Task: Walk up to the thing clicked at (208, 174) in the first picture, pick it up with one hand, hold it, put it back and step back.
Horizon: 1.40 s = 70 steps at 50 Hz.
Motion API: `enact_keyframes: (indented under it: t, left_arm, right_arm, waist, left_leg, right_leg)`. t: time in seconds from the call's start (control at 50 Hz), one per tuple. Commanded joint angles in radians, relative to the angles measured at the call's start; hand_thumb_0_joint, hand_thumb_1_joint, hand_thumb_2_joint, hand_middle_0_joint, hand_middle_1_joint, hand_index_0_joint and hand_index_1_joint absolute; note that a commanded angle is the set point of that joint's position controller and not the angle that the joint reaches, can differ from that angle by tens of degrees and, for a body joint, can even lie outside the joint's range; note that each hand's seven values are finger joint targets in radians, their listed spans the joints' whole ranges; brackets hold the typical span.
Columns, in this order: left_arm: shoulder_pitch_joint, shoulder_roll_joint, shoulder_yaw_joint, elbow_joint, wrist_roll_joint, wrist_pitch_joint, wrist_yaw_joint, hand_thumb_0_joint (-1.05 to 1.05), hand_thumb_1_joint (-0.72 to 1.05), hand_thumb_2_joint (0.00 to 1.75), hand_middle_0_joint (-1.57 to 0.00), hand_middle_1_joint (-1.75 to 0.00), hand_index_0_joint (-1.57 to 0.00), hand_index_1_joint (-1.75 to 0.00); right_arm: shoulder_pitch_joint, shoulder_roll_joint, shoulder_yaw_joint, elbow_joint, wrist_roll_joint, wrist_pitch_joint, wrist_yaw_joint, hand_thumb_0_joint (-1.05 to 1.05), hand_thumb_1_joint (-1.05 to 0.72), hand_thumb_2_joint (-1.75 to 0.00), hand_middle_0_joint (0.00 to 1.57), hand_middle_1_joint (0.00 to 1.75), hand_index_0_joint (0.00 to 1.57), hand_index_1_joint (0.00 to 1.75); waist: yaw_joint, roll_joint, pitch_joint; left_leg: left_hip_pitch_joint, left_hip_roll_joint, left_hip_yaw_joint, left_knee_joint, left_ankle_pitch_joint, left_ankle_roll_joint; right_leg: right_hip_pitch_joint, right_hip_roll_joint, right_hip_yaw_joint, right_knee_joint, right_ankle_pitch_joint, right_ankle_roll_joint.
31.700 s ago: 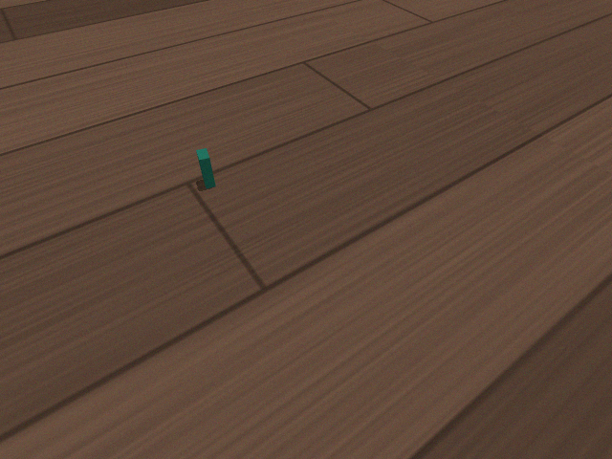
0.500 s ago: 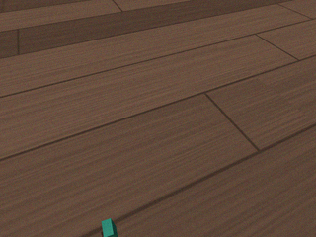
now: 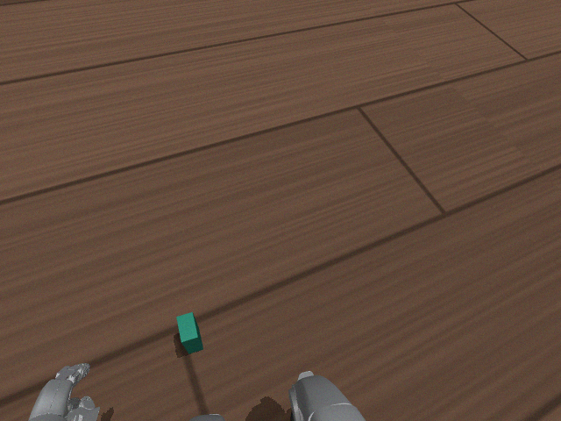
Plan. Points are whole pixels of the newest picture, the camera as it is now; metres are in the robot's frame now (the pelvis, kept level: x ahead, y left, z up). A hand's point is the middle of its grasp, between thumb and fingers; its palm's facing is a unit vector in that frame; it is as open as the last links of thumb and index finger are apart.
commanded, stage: step back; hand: left
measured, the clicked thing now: (190, 333) +0.39 +0.20 -0.67
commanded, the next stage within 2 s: none
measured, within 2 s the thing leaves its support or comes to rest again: neither
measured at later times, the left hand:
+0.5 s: hand out of the picture +0.03 +0.25 -0.13, palm faces -0.08 -0.91 -0.41, open 7.4 cm
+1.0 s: hand out of the picture -0.16 +0.26 -0.16, palm faces -0.12 -0.91 -0.40, open 7.4 cm
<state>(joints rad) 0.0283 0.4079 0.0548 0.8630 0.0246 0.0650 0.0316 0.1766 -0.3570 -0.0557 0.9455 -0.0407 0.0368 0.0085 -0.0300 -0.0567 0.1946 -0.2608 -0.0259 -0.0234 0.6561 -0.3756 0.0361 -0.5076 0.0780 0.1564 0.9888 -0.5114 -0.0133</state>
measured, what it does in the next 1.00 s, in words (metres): walks backwards: right foot, then left foot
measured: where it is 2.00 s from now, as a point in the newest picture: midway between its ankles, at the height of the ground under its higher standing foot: outside the picture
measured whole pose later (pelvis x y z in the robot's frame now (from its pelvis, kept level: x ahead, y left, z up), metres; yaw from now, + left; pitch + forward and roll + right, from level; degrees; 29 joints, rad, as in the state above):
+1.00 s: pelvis -0.26 -0.01 -0.01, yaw -7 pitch -2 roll -1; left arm 0.21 0.42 0.09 0.83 0.03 0.06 0.00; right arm 0.12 -0.39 -0.05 0.78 -0.03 0.02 -0.02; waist 0.02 -0.01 0.18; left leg -0.42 0.07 0.01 0.65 -0.19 -0.01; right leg -0.28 0.02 0.09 0.81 -0.47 0.02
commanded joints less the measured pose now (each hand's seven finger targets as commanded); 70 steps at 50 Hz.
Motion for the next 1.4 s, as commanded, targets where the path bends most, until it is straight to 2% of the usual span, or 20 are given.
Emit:
enact_keyframes:
  t: [0.0,0.14,0.26,0.28,0.3,0.32,0.42,0.58,0.64,0.72,0.86,0.98,1.02,1.04,1.06,1.12,1.26,1.3,1.34,1.38]
  left_arm:
    - [0.093,0.165,0.058,-0.062,-0.015,-0.025,0.007,0.00,0.90,0.90,-0.20,-0.30,-0.20,-0.30]
    - [0.058,0.141,0.064,-0.121,-0.003,-0.040,-0.005,0.00,0.90,0.90,-0.20,-0.30,-0.20,-0.30]
    - [0.206,0.151,0.078,-0.067,0.017,-0.062,-0.010,0.00,0.90,0.90,-0.20,-0.30,-0.20,-0.30]
    - [0.197,0.224,0.098,-0.082,0.026,-0.069,-0.009,0.00,0.90,0.90,-0.20,-0.30,-0.20,-0.30]
    - [0.144,0.297,0.107,-0.100,0.008,-0.061,-0.013,0.00,0.90,0.90,-0.20,-0.30,-0.20,-0.30]
    - [0.135,0.283,0.107,-0.126,0.014,-0.068,-0.015,0.00,0.90,0.90,-0.20,-0.30,-0.20,-0.30]
    - [0.073,0.180,0.081,-0.167,0.009,-0.053,-0.002,0.00,0.90,0.90,-0.20,-0.30,-0.20,-0.30]
    - [0.113,0.201,0.071,-0.195,-0.002,-0.022,-0.012,0.00,0.90,0.90,-0.20,-0.30,-0.20,-0.30]
    - [0.035,0.178,0.079,-0.215,0.001,-0.021,0.000,0.00,0.90,0.90,-0.20,-0.30,-0.20,-0.30]
    - [0.169,0.166,0.089,-0.141,-0.013,-0.017,-0.006,0.00,0.90,0.90,-0.20,-0.30,-0.20,-0.30]
    - [0.153,0.154,0.086,-0.150,0.003,-0.022,-0.020,0.00,0.90,0.90,-0.20,-0.30,-0.20,-0.30]
    - [0.338,0.144,0.085,-0.037,0.003,-0.035,-0.033,0.00,0.90,0.90,-0.20,-0.30,-0.20,-0.30]
    - [0.331,0.242,0.115,-0.051,0.027,-0.043,-0.033,0.00,0.90,0.90,-0.20,-0.30,-0.20,-0.30]
    - [0.239,0.367,0.136,-0.100,0.027,-0.037,-0.032,0.00,0.90,0.90,-0.20,-0.30,-0.20,-0.30]
    - [0.158,0.364,0.129,-0.136,0.028,-0.047,-0.025,0.00,0.90,0.90,-0.20,-0.30,-0.20,-0.30]
    - [0.024,0.232,0.098,-0.156,0.025,-0.055,-0.007,0.00,0.90,0.90,-0.20,-0.30,-0.20,-0.30]
    - [0.127,0.215,0.080,-0.157,0.010,-0.029,0.002,0.00,0.90,0.90,-0.20,-0.30,-0.20,-0.30]
    - [0.138,0.192,0.061,-0.167,0.000,-0.017,-0.005,0.00,0.90,0.90,-0.20,-0.30,-0.20,-0.30]
    - [0.101,0.165,0.056,-0.186,-0.019,-0.015,0.000,0.00,0.90,0.90,-0.20,-0.30,-0.20,-0.30]
    - [0.055,0.184,0.073,-0.161,-0.008,-0.007,0.006,0.00,0.90,0.90,-0.20,-0.30,-0.20,-0.30]
  right_arm:
    - [-0.064,-0.269,-0.066,-0.117,0.008,-0.035,-0.044,0.00,-0.90,-0.90,0.20,0.30,0.20,0.30]
    - [0.058,-0.275,-0.076,-0.138,0.018,-0.032,-0.053,0.00,-0.90,-0.90,0.20,0.30,0.20,0.30]
    - [-0.040,-0.248,-0.052,-0.172,0.041,-0.016,-0.038,0.00,-0.90,-0.90,0.20,0.30,0.20,0.30]
    - [-0.032,-0.214,-0.040,-0.185,0.049,-0.017,-0.034,0.00,-0.90,-0.90,0.20,0.30,0.20,0.30]
    - [-0.073,-0.198,-0.041,-0.182,0.054,-0.007,-0.046,0.00,-0.90,-0.90,0.20,0.30,0.20,0.30]
    - [-0.057,-0.232,-0.053,-0.166,0.044,0.002,-0.050,0.00,-0.90,-0.90,0.20,0.30,0.20,0.30]
    - [0.047,-0.227,-0.035,-0.127,0.047,-0.010,-0.049,0.00,-0.90,-0.90,0.20,0.30,0.20,0.30]
    - [0.108,-0.208,-0.049,-0.118,0.018,-0.032,-0.034,0.00,-0.90,-0.90,0.20,0.30,0.20,0.30]
    - [0.037,-0.413,-0.097,-0.162,0.003,-0.039,-0.022,0.00,-0.90,-0.90,0.20,0.30,0.20,0.30]
    - [-0.070,-0.281,-0.061,-0.178,0.006,-0.052,-0.041,0.00,-0.90,-0.90,0.20,0.30,0.20,0.30]
    - [0.024,-0.283,-0.076,-0.195,0.009,-0.045,-0.046,0.00,-0.90,-0.90,0.20,0.30,0.20,0.30]
    - [-0.056,-0.319,-0.075,-0.223,0.014,-0.008,-0.034,0.00,-0.90,-0.90,0.20,0.30,0.20,0.30]
    - [-0.031,-0.221,-0.051,-0.233,0.027,0.001,-0.030,0.00,-0.90,-0.90,0.20,0.30,0.20,0.30]
    - [-0.096,-0.211,-0.058,-0.245,0.032,0.000,-0.050,0.00,-0.90,-0.90,0.20,0.30,0.20,0.30]
    - [-0.099,-0.261,-0.073,-0.239,0.030,0.003,-0.053,0.00,-0.90,-0.90,0.20,0.30,0.20,0.30]
    - [0.030,-0.238,-0.054,-0.175,0.052,-0.012,-0.048,0.00,-0.90,-0.90,0.20,0.30,0.20,0.30]
    - [0.055,-0.201,-0.042,-0.166,0.020,-0.029,-0.040,0.00,-0.90,-0.90,0.20,0.30,0.20,0.30]
    - [0.095,-0.224,-0.056,-0.147,0.011,-0.035,-0.040,0.00,-0.90,-0.90,0.20,0.30,0.20,0.30]
    - [0.044,-0.411,-0.092,-0.174,0.011,-0.032,-0.028,0.00,-0.90,-0.90,0.20,0.30,0.20,0.30]
    - [0.028,-0.357,-0.085,-0.168,0.001,-0.042,-0.036,0.00,-0.90,-0.90,0.20,0.30,0.20,0.30]
  waist:
    - [0.054,0.220,-0.223]
    - [-0.023,0.181,-0.247]
    - [0.051,0.116,-0.296]
    - [0.045,-0.054,-0.294]
    - [0.078,-0.238,-0.243]
    - [0.072,-0.166,-0.197]
    - [0.040,-0.072,-0.207]
    - [0.024,-0.104,-0.278]
    - [-0.032,0.296,-0.208]
    - [0.079,0.162,-0.181]
    - [-0.004,0.214,-0.232]
    - [0.071,0.248,-0.292]
    - [0.069,-0.016,-0.214]
    - [0.116,-0.265,-0.172]
    - [0.084,-0.210,-0.103]
    - [-0.005,-0.095,-0.138]
    - [0.058,-0.138,-0.231]
    - [0.048,-0.079,-0.267]
    - [0.025,0.291,-0.282]
    - [0.016,0.153,-0.238]
  left_leg:
    - [0.209,0.248,-0.208,-0.153,0.768,0.147]
    - [0.318,0.303,-0.235,-0.108,0.779,0.212]
    - [0.017,0.198,-0.125,0.016,0.441,0.083]
    - [-0.169,0.092,-0.093,0.132,0.217,0.023]
    - [-0.179,-0.064,-0.026,0.360,-0.233,-0.020]
    - [-0.164,-0.054,-0.125,0.525,-0.301,-0.034]
    - [-0.182,-0.087,-0.102,0.518,-0.149,-0.055]
    - [0.050,-0.011,0.036,-0.228,0.151,-0.025]
    - [-0.037,0.458,-0.546,-0.358,0.323,0.259]
    - [0.026,0.284,-0.242,-0.235,0.538,0.171]
    - [0.185,0.298,-0.220,-0.191,0.499,0.226]
    - [-0.031,0.242,-0.151,-0.114,0.284,0.125]
    - [-0.323,0.049,-0.117,0.105,-0.072,0.013]
    - [-0.283,-0.077,-0.064,0.375,-0.246,-0.034]
    - [-0.222,-0.029,-0.172,0.544,-0.228,-0.044]
    - [-0.224,-0.080,-0.137,0.586,-0.096,-0.039]
    - [-0.122,-0.015,0.022,-0.039,-0.032,-0.029]
    - [0.041,0.020,-0.023,-0.235,0.224,-0.006]
    - [0.032,0.392,-0.479,-0.283,0.462,0.229]
    - [-0.046,0.374,-0.424,-0.262,0.524,0.250]
  right_leg:
    - [-0.076,0.032,0.046,0.219,0.037,-0.004]
    - [-0.023,-0.016,-0.029,-0.054,0.001,0.027]
    - [0.393,-0.076,-0.067,-0.559,0.424,-0.032]
    - [0.468,-0.242,0.182,-0.560,0.564,-0.098]
    - [0.304,-0.444,0.380,-0.614,0.703,-0.295]
    - [0.227,-0.464,0.421,-0.614,0.710,-0.324]
    - [0.300,-0.260,0.077,-0.515,0.741,-0.208]
    - [0.333,-0.242,0.064,-0.391,0.556,-0.123]
    - [0.037,0.023,-0.026,0.058,-0.147,0.004]
    - [-0.013,0.041,0.069,0.311,0.022,-0.003]
    - [0.010,-0.005,-0.007,0.076,-0.019,0.058]
    - [0.364,-0.042,-0.173,-0.514,0.217,0.003]
    - [0.404,-0.229,0.174,-0.622,0.098,-0.072]
    - [0.116,-0.467,0.432,-0.734,0.100,-0.245]
    - [-0.033,-0.517,0.474,-0.762,0.115,-0.286]
    - [0.121,-0.316,0.082,-0.540,0.524,-0.186]
    - [0.395,-0.298,0.044,-0.377,0.683,-0.155]
    - [0.291,-0.252,0.019,-0.282,0.579,-0.093]
    - [0.074,-0.027,-0.143,-0.009,-0.082,-0.006]
    - [0.074,-0.015,0.031,0.236,-0.118,-0.011]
